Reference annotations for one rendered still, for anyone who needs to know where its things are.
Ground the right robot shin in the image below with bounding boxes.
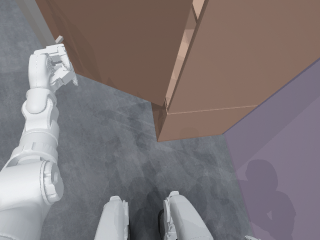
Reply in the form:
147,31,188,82
163,191,179,240

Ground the robot left hand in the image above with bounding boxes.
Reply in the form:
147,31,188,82
28,43,78,95

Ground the robot right thigh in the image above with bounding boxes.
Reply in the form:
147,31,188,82
163,195,214,240

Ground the handle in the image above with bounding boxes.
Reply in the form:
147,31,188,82
15,0,64,49

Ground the left robot upper arm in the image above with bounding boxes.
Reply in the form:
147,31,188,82
0,160,64,240

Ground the left robot forearm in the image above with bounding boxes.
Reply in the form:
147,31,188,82
0,88,60,172

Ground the cupboard door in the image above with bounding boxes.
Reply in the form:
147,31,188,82
35,0,193,106

